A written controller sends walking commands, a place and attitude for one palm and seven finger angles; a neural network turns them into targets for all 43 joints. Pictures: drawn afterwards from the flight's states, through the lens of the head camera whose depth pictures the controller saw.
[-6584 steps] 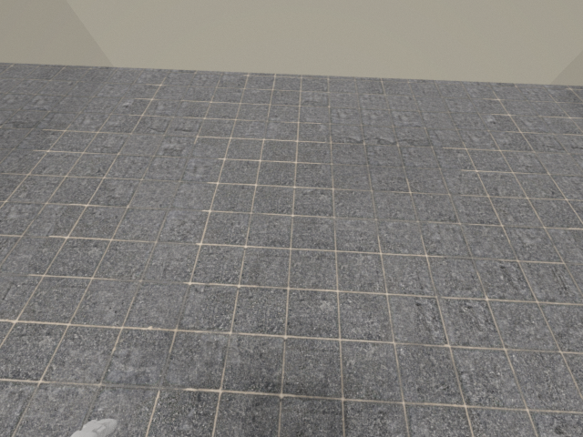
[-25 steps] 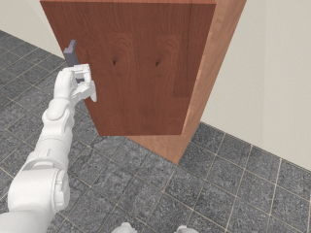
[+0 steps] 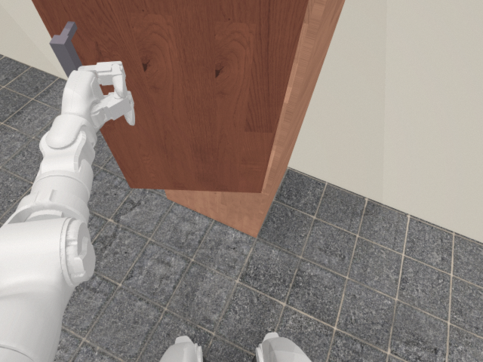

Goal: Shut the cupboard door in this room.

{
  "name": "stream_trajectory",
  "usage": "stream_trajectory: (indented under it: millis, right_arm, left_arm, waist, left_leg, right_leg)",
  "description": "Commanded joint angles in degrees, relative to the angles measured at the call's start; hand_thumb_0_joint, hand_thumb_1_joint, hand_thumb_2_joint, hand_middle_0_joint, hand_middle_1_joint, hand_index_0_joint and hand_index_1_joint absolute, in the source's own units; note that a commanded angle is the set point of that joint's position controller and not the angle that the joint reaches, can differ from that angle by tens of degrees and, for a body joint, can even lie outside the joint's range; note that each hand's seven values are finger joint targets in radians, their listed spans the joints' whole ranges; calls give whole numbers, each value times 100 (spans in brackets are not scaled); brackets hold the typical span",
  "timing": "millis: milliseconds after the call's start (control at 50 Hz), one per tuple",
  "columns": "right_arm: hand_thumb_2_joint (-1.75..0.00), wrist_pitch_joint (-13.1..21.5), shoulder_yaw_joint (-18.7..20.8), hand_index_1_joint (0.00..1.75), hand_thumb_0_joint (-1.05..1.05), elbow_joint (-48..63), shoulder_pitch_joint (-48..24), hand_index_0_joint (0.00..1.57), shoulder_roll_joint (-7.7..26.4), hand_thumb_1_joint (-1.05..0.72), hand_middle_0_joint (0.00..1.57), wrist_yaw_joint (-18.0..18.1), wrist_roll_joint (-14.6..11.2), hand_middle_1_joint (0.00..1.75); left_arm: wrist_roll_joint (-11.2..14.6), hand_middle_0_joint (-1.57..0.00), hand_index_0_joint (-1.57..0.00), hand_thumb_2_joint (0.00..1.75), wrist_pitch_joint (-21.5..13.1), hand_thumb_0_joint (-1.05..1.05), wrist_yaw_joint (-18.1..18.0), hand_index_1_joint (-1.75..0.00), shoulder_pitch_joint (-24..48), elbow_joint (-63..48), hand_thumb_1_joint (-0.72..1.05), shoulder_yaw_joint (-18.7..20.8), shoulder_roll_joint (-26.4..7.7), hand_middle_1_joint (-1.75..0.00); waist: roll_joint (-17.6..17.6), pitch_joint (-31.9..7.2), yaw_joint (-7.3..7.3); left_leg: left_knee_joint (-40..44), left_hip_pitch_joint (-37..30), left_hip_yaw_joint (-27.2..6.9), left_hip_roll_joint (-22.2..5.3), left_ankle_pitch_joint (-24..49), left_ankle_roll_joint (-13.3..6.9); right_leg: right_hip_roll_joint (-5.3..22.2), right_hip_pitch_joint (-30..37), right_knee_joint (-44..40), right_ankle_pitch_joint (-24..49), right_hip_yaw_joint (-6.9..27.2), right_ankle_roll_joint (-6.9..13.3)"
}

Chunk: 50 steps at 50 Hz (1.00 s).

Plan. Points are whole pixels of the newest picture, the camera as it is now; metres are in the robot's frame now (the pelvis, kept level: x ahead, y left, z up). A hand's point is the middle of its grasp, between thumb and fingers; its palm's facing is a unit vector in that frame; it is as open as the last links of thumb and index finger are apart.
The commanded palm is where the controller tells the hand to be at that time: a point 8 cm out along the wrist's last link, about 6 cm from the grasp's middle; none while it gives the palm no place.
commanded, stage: push the door shut along its arc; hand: left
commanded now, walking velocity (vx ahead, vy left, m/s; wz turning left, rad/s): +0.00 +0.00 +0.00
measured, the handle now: (85, 76) +0.58 +0.21 +0.12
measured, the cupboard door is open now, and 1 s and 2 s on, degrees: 23 9 6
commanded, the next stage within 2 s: pull the fist back off the door in 0.86 s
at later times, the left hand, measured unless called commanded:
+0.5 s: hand (144, 77) +0.57 +0.11 +0.12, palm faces -0.28 -0.96 -0.01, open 3.0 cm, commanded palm +0.58 +0.15 +0.12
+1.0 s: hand (162, 61) +0.60 +0.08 +0.13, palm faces -0.33 -0.94 +0.02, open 3.4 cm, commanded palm +0.61 +0.09 +0.12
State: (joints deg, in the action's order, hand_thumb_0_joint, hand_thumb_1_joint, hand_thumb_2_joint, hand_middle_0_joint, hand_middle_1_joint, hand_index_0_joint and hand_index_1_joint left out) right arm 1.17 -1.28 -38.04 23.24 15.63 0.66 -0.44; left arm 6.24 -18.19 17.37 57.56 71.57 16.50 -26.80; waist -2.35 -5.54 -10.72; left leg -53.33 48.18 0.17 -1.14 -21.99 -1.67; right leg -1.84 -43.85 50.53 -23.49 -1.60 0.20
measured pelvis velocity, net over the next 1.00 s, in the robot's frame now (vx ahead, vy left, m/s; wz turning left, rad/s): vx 0.00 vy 0.01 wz -0.01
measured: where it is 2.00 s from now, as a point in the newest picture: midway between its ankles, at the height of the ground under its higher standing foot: outside the picture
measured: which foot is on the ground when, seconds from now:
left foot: down 0.00-1.00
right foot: down 0.00-1.00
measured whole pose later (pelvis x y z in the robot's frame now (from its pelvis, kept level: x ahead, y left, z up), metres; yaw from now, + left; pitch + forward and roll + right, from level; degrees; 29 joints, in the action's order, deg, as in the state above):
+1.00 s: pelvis +0.00 +0.01 -0.03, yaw -1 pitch +27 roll -5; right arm 3.4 -2.2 -40.5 25.5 15.3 0.5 3.0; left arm 1.0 -9.0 20.3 85.0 81.7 13.4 -34.4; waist -3.8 -5.1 -17.6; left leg -62.7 65.1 -2.2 -1.6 -25.0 -2.0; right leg -2.5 -58.9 57.5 -25.9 -3.9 0.1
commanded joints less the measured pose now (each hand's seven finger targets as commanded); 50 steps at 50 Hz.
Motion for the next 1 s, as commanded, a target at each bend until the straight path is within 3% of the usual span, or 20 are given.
stream_trajectory:
  millis: [0, 40, 80, 140, 200, 320, 340, 400, 420, 520, 600, 640, 660, 720, 800, 820, 900, 940, 960, 980]
  right_arm:
    - [-90, 165, 373, 30, 0, 277, 857, 20, 1072, -90, 20, 88, -12, 30]
    - [-90, 159, 366, 30, 0, 256, 888, 20, 1107, -90, 20, 103, -10, 30]
    - [-90, 170, 352, 30, 0, 256, 918, 20, 1088, -90, 20, 89, -1, 30]
    - [-90, 168, 349, 30, 0, 233, 1012, 20, 1104, -90, 20, 91, 30, 30]
    - [-90, 145, 351, 30, 0, 237, 1123, 20, 1133, -90, 20, 87, 53, 30]
    - [-90, 107, 352, 30, 0, 224, 1262, 20, 1169, -90, 20, 81, 93, 30]
    - [-90, 91, 351, 30, 0, 225, 1254, 20, 1145, -90, 20, 69, 97, 30]
    - [-90, 96, 348, 30, 0, 132, 1357, 20, 1158, -90, 20, 87, 118, 30]
    - [-90, 112, 361, 30, 0, 137, 1354, 20, 1186, -90, 20, 90, 116, 30]
    - [-90, 146, 343, 30, 0, 22, 1438, 20, 1208, -90, 20, 128, 137, 30]
    - [-90, 193, 343, 30, 0, -70, 1509, 20, 1185, -90, 20, 116, 202, 30]
    - [-90, 190, 340, 30, 0, -107, 1517, 20, 1211, -90, 20, 111, 210, 30]
    - [-90, 213, 354, 30, 0, -118, 1502, 20, 1199, -90, 20, 109, 201, 30]
    - [-90, 241, 356, 30, 0, -172, 1555, 20, 1232, -90, 20, 108, 237, 30]
    - [-90, 250, 364, 30, 0, -244, 1602, 20, 1208, -90, 20, 87, 279, 30]
    - [-90, 264, 363, 30, 0, -233, 1622, 20, 1235, -90, 20, 99, 262, 30]
    - [-90, 272, 351, 30, 0, -308, 1628, 20, 1191, -90, 20, 94, 294, 30]
    - [-90, 287, 328, 30, 0, -334, 1627, 20, 1212, -90, 20, 94, 302, 30]
    - [-90, 326, 202, 30, 0, -85, 1882, 20, 1032, -90, 20, -1, 394, 30]
    - [-90, 336, 221, 30, 0, -41, 1879, 20, 1027, -90, 20, -117, 441, 30]
  left_arm:
    - [66, -130, -130, 90, -297, 0, 110, -150, 3358, -1089, 90, 95, -1239, -150]
    - [32, -130, -130, 90, -252, 0, 153, -150, 3540, -1018, 90, 225, -1504, -150]
    - [7, -130, -130, 90, -201, 0, 211, -150, 3604, -938, 90, 86, -1366, -150]
    - [-53, -130, -130, 90, -174, 0, 243, -150, 3856, -928, 90, 148, -1524, -150]
    - [-79, -130, -130, 90, -86, 0, 278, -150, 3861, -731, 90, 149, -1514, -150]
    - [-195, -130, -130, 90, -15, 0, 315, -150, 4253, -828, 90, 304, -1875, -150]
    - [-218, -130, -130, 90, 30, 0, 331, -150, 4168, -719, 90, 166, -1687, -150]
    - [-220, -130, -130, 90, 70, 0, 348, -150, 4607, -662, 90, 29, -1590, -150]
    - [-235, -130, -130, 90, 57, 0, 370, -150, 4653, -733, 90, 80, -1673, -150]
    - [-247, -130, -130, 90, 165, 0, 497, -150, 5016, -521, 90, 8, -1700, -150]
    - [-255, -130, -130, 90, 225, 0, 532, -150, 5325, -553, 90, -200, -1393, -150]
    - [-312, -130, -130, 90, 263, 0, 536, -150, 5333, -460, 90, -145, -1530, -150]
    - [-324, -130, -130, 90, 286, 0, 550, -150, 5458, -417, 90, -311, -1272, -150]
    - [-354, -130, -130, 90, 313, 0, 519, -150, 5754, -510, 90, -256, -1381, -150]
    - [-382, -130, -130, 90, 415, 0, 539, -150, 5881, -463, 90, -383, -1149, -150]
    - [-400, -130, -130, 90, 404, 0, 558, -150, 5954, -461, 90, -313, -1322, -150]
    - [-446, -130, -130, 90, 508, 0, 529, -150, 6129, -365, 90, -516, -959, -150]
    - [-466, -130, -130, 90, 546, 0, 522, -150, 6222, -266, 90, -451, -1128, -150]
    - [-100, -130, -130, 90, 675, 0, -659, -150, 6175, -285, 90, 767, -1413, -150]
    - [-275, -130, -130, 90, 743, 0, -1279, -150, 5886, -175, 90, 571, -1096, -150]
  waist:
    - [-364, -2266, -299]
    - [-344, -2385, -348]
    - [-425, -2488, -369]
    - [-660, -2671, -399]
    - [-490, -2657, -477]
    - [-737, -2955, -501]
    - [-708, -2895, -515]
    - [-698, -2678, -701]
    - [-772, -2841, -670]
    - [-801, -2787, -844]
    - [-1087, -2922, -931]
    - [-1121, -2996, -922]
    - [-1146, -2927, -1006]
    - [-1283, -3095, -1054]
    - [-1330, -3181, -1100]
    - [-1254, -3252, -1114]
    - [-1417, -3111, -1201]
    - [-1327, -3104, -1236]
    - [-1414, -3174, -902]
    - [-1338, -3309, -941]
  left_leg:
    - [430, -2163, -436, 18, 1336, -39]
    - [380, -2085, -456, -3, 1346, -36]
    - [314, -2081, -456, 11, 1420, -39]
    - [222, -2208, -506, -8, 1649, -22]
    - [158, -2188, -544, -20, 1790, -42]
    - [44, -2193, -525, -34, 2006, -31]
    - [34, -2193, -532, -22, 1990, -29]
    - [5, -2141, -564, -32, 1879, -55]
    - [-29, -2204, -565, -44, 1893, -39]
    - [-156, -2113, -575, -49, 1951, -60]
    - [-244, -2381, -658, -59, 2172, -53]
    - [-297, -2401, -693, -76, 2249, -29]
    - [-333, -2413, -695, -81, 2158, -32]
    - [-423, -2519, -724, -93, 2313, -37]
    - [-476, -2626, -768, -76, 2508, -49]
    - [-525, -2582, -769, -89, 2454, -44]
    - [-552, -2651, -809, -95, 2546, -45]
    - [-599, -2464, -777, -84, 2348, -58]
    - [-499, -1898, -830, -173, 2133, 6]
    - [-463, -1826, -829, -173, 2052, 30]
  right_leg:
    - [-129, -1, -635, 1275, 60, 101]
    - [-125, -11, -597, 1294, 69, 90]
    - [-131, -52, -560, 1334, 69, 91]
    - [-135, -207, -465, 1409, 37, 109]
    - [-165, -316, -413, 1459, -12, 119]
    - [-173, -333, -331, 1640, 1, 110]
    - [-187, -380, -352, 1611, -18, 115]
    - [-205, -582, -377, 1474, -41, 116]
    - [-199, -633, -359, 1467, -28, 110]
    - [-215, -830, -300, 1501, -61, 117]
    - [-229, -1111, -226, 1475, -128, 155]
    - [-236, -1198, -181, 1470, -147, 167]
    - [-238, -1396, -165, 1396, -158, 154]
    - [-242, -1528, -91, 1424, -177, 161]
    - [-269, -1611, -34, 1477, -236, 196]
    - [-266, -1633, 2, 1472, -228, 174]
    - [-287, -1879, 53, 1415, -287, 201]
    - [-291, -1840, 46, 1355, -284, 188]
    - [-208, -1385, -27, 1327, -176, 140]
    - [-196, -1356, 48, 1299, -202, 86]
